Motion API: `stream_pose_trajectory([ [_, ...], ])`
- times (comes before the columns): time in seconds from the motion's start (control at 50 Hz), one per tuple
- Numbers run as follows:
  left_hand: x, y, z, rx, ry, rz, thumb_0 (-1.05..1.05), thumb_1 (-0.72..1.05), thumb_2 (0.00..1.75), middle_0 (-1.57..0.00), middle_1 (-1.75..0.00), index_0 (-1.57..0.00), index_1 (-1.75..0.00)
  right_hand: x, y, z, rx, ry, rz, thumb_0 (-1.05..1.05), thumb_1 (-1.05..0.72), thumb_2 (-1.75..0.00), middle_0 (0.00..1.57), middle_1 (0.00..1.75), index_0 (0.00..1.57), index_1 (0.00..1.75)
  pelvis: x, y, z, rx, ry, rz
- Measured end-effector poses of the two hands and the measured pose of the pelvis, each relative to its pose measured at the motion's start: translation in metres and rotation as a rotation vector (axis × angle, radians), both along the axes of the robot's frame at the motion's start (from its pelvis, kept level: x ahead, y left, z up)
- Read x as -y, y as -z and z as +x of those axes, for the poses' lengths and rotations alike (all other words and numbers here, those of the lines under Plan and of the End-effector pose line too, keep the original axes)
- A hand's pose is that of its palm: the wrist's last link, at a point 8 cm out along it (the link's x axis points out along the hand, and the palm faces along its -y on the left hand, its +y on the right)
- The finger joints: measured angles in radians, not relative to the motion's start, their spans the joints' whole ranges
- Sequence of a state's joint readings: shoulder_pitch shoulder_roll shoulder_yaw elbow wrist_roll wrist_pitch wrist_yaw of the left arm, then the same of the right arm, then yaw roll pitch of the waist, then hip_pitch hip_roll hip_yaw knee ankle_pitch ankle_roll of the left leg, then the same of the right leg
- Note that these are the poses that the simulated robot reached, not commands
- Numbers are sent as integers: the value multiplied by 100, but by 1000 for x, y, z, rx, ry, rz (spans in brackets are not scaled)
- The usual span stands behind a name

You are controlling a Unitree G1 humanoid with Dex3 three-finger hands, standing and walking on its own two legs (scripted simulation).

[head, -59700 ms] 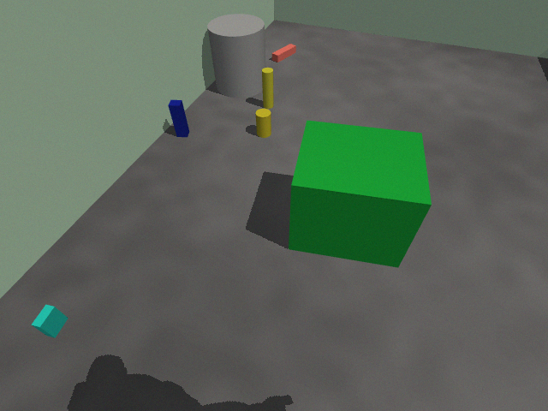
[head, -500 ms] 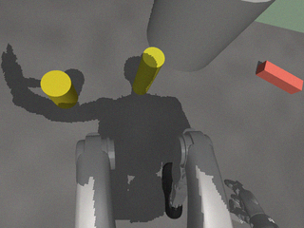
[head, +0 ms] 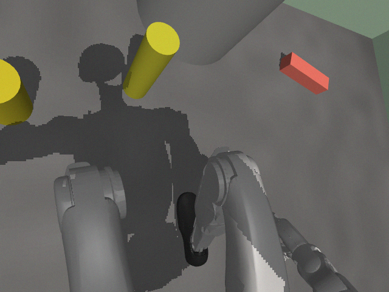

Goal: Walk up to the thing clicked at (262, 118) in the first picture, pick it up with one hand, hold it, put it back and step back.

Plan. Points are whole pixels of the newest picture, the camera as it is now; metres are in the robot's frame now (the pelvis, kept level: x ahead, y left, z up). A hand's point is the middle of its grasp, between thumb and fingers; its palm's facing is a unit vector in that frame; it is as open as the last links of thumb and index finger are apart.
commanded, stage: approach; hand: left
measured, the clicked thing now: (1, 95) +0.48 +0.32 -0.24
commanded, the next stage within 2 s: close in in 0.04 s
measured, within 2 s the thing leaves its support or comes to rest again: neither
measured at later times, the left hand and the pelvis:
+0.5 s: hand out of the picture +0.44 +0.36 -0.19, palm faces +0.50 -0.86 +0.02, open 17.4 cm; pelvis -0.01 +0.02 -0.02, yaw -4 degrees
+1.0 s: hand out of the picture +0.46 +0.33 -0.20, palm faces +0.51 -0.86 -0.01, open 16.8 cm; pelvis -0.01 +0.02 -0.02, yaw -6 degrees
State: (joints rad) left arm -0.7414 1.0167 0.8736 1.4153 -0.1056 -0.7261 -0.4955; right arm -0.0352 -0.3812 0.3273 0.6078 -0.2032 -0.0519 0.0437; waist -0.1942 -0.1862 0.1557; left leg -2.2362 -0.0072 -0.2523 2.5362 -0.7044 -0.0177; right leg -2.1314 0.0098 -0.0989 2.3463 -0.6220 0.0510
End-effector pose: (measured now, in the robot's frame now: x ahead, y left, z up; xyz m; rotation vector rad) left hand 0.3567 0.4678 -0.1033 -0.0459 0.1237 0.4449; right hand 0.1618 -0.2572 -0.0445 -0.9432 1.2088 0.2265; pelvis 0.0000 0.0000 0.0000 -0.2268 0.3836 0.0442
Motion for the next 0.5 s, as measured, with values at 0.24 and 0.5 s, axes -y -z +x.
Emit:
stream_pose_trajectory([
  [0.24, 36, 54, 26, 5, 6, 0, -2, -59, 8, -5, -14, -7, -12, -13, -2, -10, -63, -88, -88, 0, -90, -89, 20, 30, 20, 30, -11, 15, -5, 90, 26, -59],
  [0.5, 74, 88, 37, 29, -80, 16, -2, -60, 15, -4, -17, -7, -14, -22, -14, -30, -127, -131, -182, 0, -90, -89, 20, 30, 20, 30, -18, 24, -13, 173, 48, -105],
])
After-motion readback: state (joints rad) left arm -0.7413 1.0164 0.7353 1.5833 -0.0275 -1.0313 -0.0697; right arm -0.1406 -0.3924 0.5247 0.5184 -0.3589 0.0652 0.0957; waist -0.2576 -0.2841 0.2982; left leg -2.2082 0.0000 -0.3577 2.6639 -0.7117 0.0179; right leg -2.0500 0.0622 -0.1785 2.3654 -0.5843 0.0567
